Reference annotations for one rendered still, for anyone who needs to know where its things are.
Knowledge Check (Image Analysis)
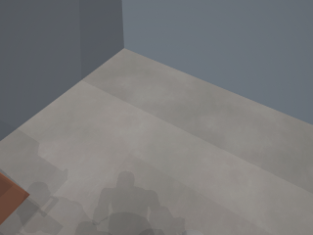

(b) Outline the cabinet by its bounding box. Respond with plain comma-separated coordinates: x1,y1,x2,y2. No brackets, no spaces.
0,172,30,225

